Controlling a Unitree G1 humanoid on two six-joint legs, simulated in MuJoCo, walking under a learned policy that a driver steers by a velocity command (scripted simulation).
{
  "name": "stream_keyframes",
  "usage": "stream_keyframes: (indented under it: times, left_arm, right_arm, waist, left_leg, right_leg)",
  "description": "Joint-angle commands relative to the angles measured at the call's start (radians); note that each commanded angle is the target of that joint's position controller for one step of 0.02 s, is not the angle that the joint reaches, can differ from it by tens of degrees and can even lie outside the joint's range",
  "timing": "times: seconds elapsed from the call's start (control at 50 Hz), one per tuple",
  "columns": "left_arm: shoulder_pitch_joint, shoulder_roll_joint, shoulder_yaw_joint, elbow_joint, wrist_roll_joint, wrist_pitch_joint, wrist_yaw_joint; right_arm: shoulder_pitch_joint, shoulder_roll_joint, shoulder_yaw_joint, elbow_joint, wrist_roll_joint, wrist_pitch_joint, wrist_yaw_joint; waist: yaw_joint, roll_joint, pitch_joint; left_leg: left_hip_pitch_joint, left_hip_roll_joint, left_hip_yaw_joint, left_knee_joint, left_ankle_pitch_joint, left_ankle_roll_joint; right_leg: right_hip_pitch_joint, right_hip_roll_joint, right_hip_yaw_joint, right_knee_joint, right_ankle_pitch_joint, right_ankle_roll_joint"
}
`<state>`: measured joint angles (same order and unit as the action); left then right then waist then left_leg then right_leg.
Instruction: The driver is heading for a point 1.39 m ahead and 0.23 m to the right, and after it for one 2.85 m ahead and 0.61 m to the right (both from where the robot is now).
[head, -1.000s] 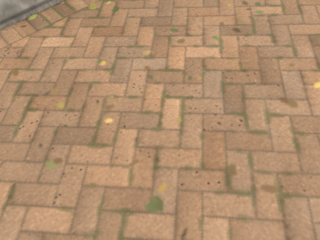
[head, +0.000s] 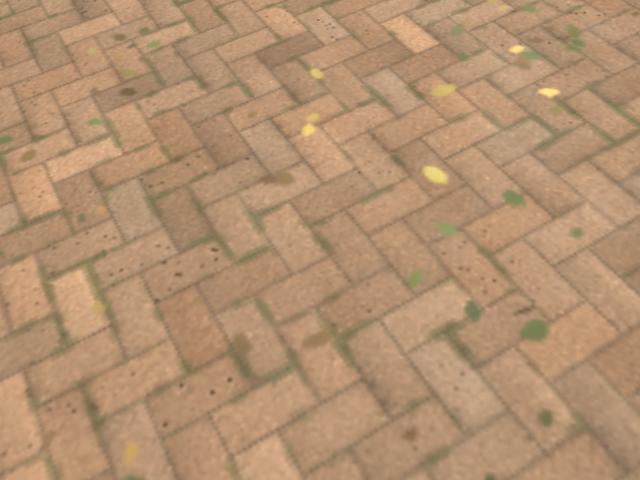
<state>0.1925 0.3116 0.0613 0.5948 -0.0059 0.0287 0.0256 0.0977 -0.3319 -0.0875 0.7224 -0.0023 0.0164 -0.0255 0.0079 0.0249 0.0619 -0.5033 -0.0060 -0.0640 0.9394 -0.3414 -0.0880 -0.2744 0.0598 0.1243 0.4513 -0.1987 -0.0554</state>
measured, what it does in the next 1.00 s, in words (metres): walks ahead, turning right: left foot, then right foot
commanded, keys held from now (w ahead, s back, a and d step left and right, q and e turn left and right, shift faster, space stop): e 0.44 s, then w+e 0.02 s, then w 0.54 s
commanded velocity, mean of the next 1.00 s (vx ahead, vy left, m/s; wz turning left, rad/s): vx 0.17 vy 0.00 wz -0.40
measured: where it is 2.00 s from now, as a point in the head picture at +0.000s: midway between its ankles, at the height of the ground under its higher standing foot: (488, 350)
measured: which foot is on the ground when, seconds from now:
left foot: up 0.00-0.20, down 0.22-0.62, up 0.64-1.00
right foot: down 0.00-0.22, up 0.24-0.60, down 0.62-1.00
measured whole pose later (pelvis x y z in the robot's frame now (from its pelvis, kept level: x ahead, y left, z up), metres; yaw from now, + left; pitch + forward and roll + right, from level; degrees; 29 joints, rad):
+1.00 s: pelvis +0.14 -0.07 -0.01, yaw -23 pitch +2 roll +0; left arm 0.44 0.28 0.04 0.76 -0.01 -0.06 0.01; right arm 0.07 -0.29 -0.04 0.71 0.02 -0.07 0.06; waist 0.07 0.05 0.04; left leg -0.64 0.06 0.01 0.61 0.04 -0.02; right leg 0.11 0.04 0.02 0.18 -0.33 -0.04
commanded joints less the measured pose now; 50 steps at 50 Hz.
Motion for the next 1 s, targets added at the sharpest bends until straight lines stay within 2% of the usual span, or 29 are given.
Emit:
stream_keyframes:
  times: [0.02, 0.14, 0.18, 0.2, 0.22, 0.24, 0.26, 0.28, 0.3, 0.32, 0.34, 0.38, 0.44, 0.46, 0.5, 0.56, 0.58, 0.6, 0.62, 0.64, 0.66, 0.68, 0.7, 0.74, 0.76, 0.82, 0.88, 0.94, 1.0]
  left_arm:
    - [-0.019, 0.188, 0.057, -0.068, 0.000, -0.007, 0.006]
    - [-0.051, 0.190, 0.060, -0.074, -0.009, 0.008, -0.008]
    - [-0.085, 0.180, 0.057, -0.079, -0.023, 0.014, -0.004]
    - [-0.078, 0.161, 0.052, -0.080, -0.026, 0.015, 0.000]
    - [-0.018, 0.107, 0.038, -0.074, -0.011, 0.014, -0.002]
    - [-0.005, 0.134, 0.049, -0.093, -0.020, 0.006, 0.001]
    - [0.023, 0.212, 0.074, -0.072, -0.003, 0.000, 0.003]
    - [0.025, 0.233, 0.086, -0.049, -0.013, 0.004, 0.000]
    - [0.039, 0.207, 0.085, -0.027, -0.015, 0.015, 0.003]
    - [0.035, 0.184, 0.081, -0.025, -0.013, 0.024, 0.004]
    - [0.027, 0.154, 0.072, -0.028, -0.018, 0.027, -0.001]
    - [-0.021, 0.122, 0.059, -0.052, -0.026, 0.025, -0.005]
    - [-0.066, 0.099, 0.044, -0.079, -0.018, 0.022, -0.014]
    - [-0.068, 0.091, 0.038, -0.083, -0.016, 0.022, -0.019]
    - [-0.074, 0.076, 0.026, -0.090, -0.014, 0.019, -0.027]
    - [-0.025, 0.086, 0.026, -0.068, -0.016, 0.006, -0.037]
    - [0.025, 0.080, 0.026, -0.042, -0.014, -0.001, -0.040]
    - [0.097, 0.078, 0.028, -0.005, -0.015, -0.006, -0.039]
    - [0.186, 0.095, 0.036, 0.027, -0.018, -0.011, -0.033]
    - [0.294, 0.177, 0.050, 0.039, -0.010, -0.018, -0.020]
    - [0.269, 0.272, 0.068, 0.015, 0.000, -0.041, -0.029]
    - [0.237, 0.203, 0.053, 0.011, -0.002, -0.065, -0.037]
    - [0.203, 0.152, 0.034, 0.019, -0.002, -0.082, -0.037]
    - [0.150, 0.124, 0.021, 0.019, -0.001, -0.091, -0.033]
    - [0.147, 0.115, 0.016, 0.016, 0.004, -0.094, -0.029]
    - [0.167, 0.111, 0.016, 0.034, 0.006, -0.099, -0.020]
    - [0.191, 0.122, 0.018, 0.062, 0.005, -0.098, -0.016]
    - [0.238, 0.141, 0.024, 0.099, -0.002, -0.098, -0.014]
    - [0.258, 0.150, 0.029, 0.132, -0.014, -0.094, -0.012]
  right_arm:
    - [-0.040, -0.068, -0.013, -0.077, 0.003, -0.019, 0.004]
    - [-0.016, -0.077, -0.017, -0.086, 0.013, -0.043, 0.024]
    - [0.038, -0.075, -0.022, -0.071, 0.011, -0.052, 0.030]
    - [0.067, -0.097, -0.030, -0.063, 0.004, -0.053, 0.027]
    - [0.076, -0.161, -0.041, -0.075, -0.012, -0.048, 0.020]
    - [0.062, -0.209, -0.048, -0.068, -0.038, -0.041, 0.022]
    - [0.036, -0.157, -0.036, -0.089, -0.032, -0.044, 0.018]
    - [-0.007, -0.104, -0.019, -0.101, -0.023, -0.043, 0.010]
    - [-0.039, -0.086, -0.013, -0.108, -0.014, -0.039, 0.004]
    - [-0.044, -0.078, -0.010, -0.109, -0.002, -0.037, -0.002]
    - [-0.032, -0.079, -0.006, -0.106, -0.002, -0.032, -0.007]
    - [0.011, -0.089, -0.009, -0.097, -0.011, -0.022, -0.015]
    - [0.046, -0.122, -0.022, -0.087, -0.011, -0.009, -0.015]
    - [0.057, -0.137, -0.029, -0.085, -0.006, -0.006, -0.011]
    - [0.069, -0.161, -0.035, -0.076, 0.010, -0.007, 0.001]
    - [0.069, -0.168, -0.030, -0.062, 0.031, -0.021, 0.022]
    - [0.057, -0.161, -0.025, -0.055, 0.042, -0.026, 0.029]
    - [0.063, -0.131, -0.014, -0.044, 0.043, -0.033, 0.036]
    - [0.071, -0.066, 0.011, -0.035, 0.028, -0.043, 0.044]
    - [0.036, 0.026, 0.046, -0.069, -0.015, -0.056, 0.057]
    - [-0.008, -0.039, 0.023, -0.120, 0.010, -0.070, 0.052]
    - [-0.043, -0.118, 0.000, -0.117, 0.035, -0.078, 0.048]
    - [-0.029, -0.128, -0.006, -0.108, 0.044, -0.084, 0.053]
    - [-0.001, -0.115, -0.008, -0.076, 0.020, -0.094, 0.055]
    - [0.006, -0.102, -0.006, -0.066, 0.016, -0.098, 0.059]
    - [0.003, -0.062, 0.007, -0.055, 0.014, -0.098, 0.063]
    - [-0.072, -0.026, 0.025, -0.075, 0.017, -0.099, 0.067]
    - [-0.160, -0.014, 0.036, -0.105, 0.024, -0.107, 0.082]
    - [-0.193, -0.025, 0.038, -0.125, 0.026, -0.116, 0.097]
  waist:
    - [0.014, -0.172, -0.125]
    - [0.010, -0.189, -0.142]
    - [-0.030, -0.181, -0.154]
    - [-0.038, -0.150, -0.164]
    - [-0.002, 0.042, -0.198]
    - [0.022, 0.263, -0.125]
    - [0.015, 0.182, -0.120]
    - [0.026, 0.124, -0.102]
    - [0.035, 0.095, -0.084]
    - [0.022, 0.097, -0.071]
    - [0.013, 0.101, -0.065]
    - [-0.020, 0.125, -0.074]
    - [-0.054, 0.139, -0.107]
    - [-0.064, 0.136, -0.126]
    - [-0.074, 0.146, -0.116]
    - [-0.044, 0.144, -0.080]
    - [-0.009, 0.124, -0.075]
    - [0.024, 0.096, -0.085]
    - [0.062, 0.033, -0.121]
    - [0.087, -0.226, -0.172]
    - [0.085, -0.289, -0.111]
    - [0.098, -0.191, -0.043]
    - [0.072, -0.195, 0.018]
    - [0.043, -0.165, 0.048]
    - [0.033, -0.161, 0.039]
    - [0.031, -0.121, 0.007]
    - [0.053, -0.119, 0.028]
    - [0.082, -0.115, 0.065]
    - [0.071, -0.114, 0.084]
  left_leg:
    - [-0.014, -0.010, -0.024, -0.113, -0.005, -0.004]
    - [0.112, -0.041, -0.032, -0.308, -0.031, 0.025]
    - [0.225, -0.040, -0.016, -0.500, 0.100, 0.047]
    - [0.328, 0.015, -0.040, -0.583, 0.226, 0.071]
    - [0.449, 0.216, -0.214, -0.612, 0.360, 0.147]
    - [0.422, 0.379, -0.436, -0.640, 0.522, 0.328]
    - [0.381, 0.430, -0.440, -0.638, 0.504, 0.390]
    - [0.357, 0.367, -0.332, -0.625, 0.458, 0.352]
    - [0.352, 0.297, -0.238, -0.617, 0.394, 0.304]
    - [0.369, 0.274, -0.193, -0.613, 0.398, 0.292]
    - [0.370, 0.252, -0.141, -0.614, 0.436, 0.292]
    - [0.426, 0.240, -0.084, -0.619, 0.470, 0.304]
    - [0.500, 0.278, -0.056, -0.611, 0.511, 0.322]
    - [0.496, 0.286, -0.044, -0.630, 0.419, 0.321]
    - [0.422, 0.283, -0.043, -0.679, 0.165, 0.318]
    - [0.331, 0.287, -0.045, -0.696, -0.019, 0.302]
    - [0.287, 0.277, -0.025, -0.669, -0.041, 0.285]
    - [0.216, 0.255, 0.006, -0.611, -0.040, 0.258]
    - [0.120, 0.209, 0.066, -0.488, -0.060, 0.205]
    - [-0.073, 0.108, 0.178, -0.115, -0.225, 0.108]
    - [-0.301, 0.022, 0.118, 0.071, -0.301, 0.081]
    - [-0.343, 0.079, 0.045, 0.166, -0.233, 0.090]
    - [-0.367, 0.105, 0.029, 0.163, -0.115, 0.106]
    - [-0.346, 0.126, 0.030, 0.115, 0.048, 0.103]
    - [-0.316, 0.128, 0.035, 0.102, 0.111, 0.096]
    - [-0.294, 0.112, 0.059, 0.011, 0.243, 0.061]
    - [-0.233, 0.089, 0.074, -0.176, 0.353, 0.043]
    - [-0.184, 0.065, 0.092, -0.311, 0.412, 0.055]
    - [-0.169, 0.053, 0.081, -0.392, 0.389, 0.096]
  right_leg:
    - [0.134, -0.230, 0.282, -0.092, 0.188, -0.175]
    - [0.127, -0.211, 0.408, -0.034, 0.279, -0.165]
    - [0.106, -0.171, 0.411, 0.010, 0.277, -0.124]
    - [0.046, -0.133, 0.383, 0.051, 0.175, -0.079]
    - [-0.068, -0.037, 0.256, 0.238, -0.129, -0.016]
    - [-0.273, 0.107, 0.065, 0.428, -0.465, 0.047]
    - [-0.294, 0.023, 0.061, 0.643, -0.455, 0.092]
    - [-0.293, 0.002, 0.052, 0.715, -0.381, 0.107]
    - [-0.299, -0.007, 0.037, 0.748, -0.322, 0.126]
    - [-0.331, -0.011, 0.028, 0.780, -0.270, 0.141]
    - [-0.333, -0.016, 0.004, 0.778, -0.244, 0.152]
    - [-0.347, -0.034, -0.047, 0.696, -0.213, 0.166]
    - [-0.318, -0.078, -0.077, 0.543, -0.223, 0.175]
    - [-0.285, -0.089, -0.100, 0.489, -0.220, 0.168]
    - [-0.190, -0.089, -0.136, 0.376, -0.234, 0.141]
    - [-0.045, -0.065, -0.174, 0.178, -0.200, 0.078]
    - [0.050, -0.053, -0.192, 0.060, -0.117, 0.051]
    - [0.189, -0.031, -0.206, -0.024, -0.069, 0.028]
    - [0.356, -0.061, -0.140, -0.054, -0.073, 0.010]
    - [0.511, -0.303, 0.190, -0.115, 0.001, -0.054]
    - [0.419, -0.467, 0.517, -0.219, -0.214, -0.238]
    - [0.371, -0.443, 0.486, -0.255, -0.322, -0.258]
    - [0.342, -0.393, 0.394, -0.270, -0.357, -0.224]
    - [0.316, -0.320, 0.259, -0.297, -0.201, -0.172]
    - [0.302, -0.298, 0.206, -0.306, -0.086, -0.158]
    - [0.307, -0.267, 0.091, -0.315, 0.128, -0.151]
    - [0.265, -0.240, 0.015, -0.327, 0.176, -0.136]
    - [0.250, -0.257, -0.004, -0.341, 0.169, -0.138]
    - [0.308, -0.298, -0.002, -0.315, 0.227, -0.131]
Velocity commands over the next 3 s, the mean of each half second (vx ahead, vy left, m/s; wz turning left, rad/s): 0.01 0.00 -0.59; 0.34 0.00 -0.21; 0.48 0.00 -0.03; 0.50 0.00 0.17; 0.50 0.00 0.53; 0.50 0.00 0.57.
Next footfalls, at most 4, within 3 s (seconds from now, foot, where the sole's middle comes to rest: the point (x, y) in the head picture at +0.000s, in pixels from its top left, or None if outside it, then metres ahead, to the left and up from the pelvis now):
0.22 left None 0.07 0.14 -0.78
0.62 right None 0.00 -0.12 -0.78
1.10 left None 0.42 -0.05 -0.78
1.64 right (546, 399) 0.60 -0.39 -0.78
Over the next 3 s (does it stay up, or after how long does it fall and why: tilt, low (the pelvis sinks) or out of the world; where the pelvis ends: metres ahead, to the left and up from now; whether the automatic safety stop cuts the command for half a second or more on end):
stays up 1.21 -0.35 0.00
